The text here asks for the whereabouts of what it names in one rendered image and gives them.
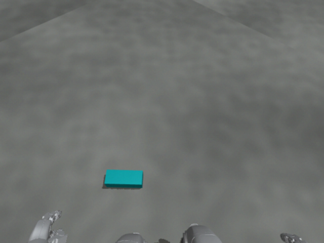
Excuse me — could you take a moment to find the right robot hand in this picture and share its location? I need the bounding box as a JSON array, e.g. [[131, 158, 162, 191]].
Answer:
[[280, 233, 307, 243]]

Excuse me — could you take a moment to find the left robot hand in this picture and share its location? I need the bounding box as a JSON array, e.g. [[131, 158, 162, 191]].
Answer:
[[28, 211, 68, 243]]

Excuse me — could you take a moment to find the carton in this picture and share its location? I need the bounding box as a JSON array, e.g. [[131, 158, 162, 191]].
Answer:
[[104, 170, 143, 188]]

